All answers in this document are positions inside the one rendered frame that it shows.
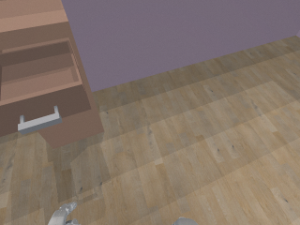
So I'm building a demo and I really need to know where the drawer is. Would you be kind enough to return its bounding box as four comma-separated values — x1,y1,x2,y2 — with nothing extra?
0,40,91,137

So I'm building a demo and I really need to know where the cabinet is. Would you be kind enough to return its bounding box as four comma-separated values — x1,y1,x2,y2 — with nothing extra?
0,0,104,149

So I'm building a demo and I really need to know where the handle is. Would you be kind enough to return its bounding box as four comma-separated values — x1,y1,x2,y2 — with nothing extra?
18,105,62,135

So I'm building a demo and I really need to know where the robot left hand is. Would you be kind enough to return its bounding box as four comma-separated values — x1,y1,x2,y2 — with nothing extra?
48,202,82,225

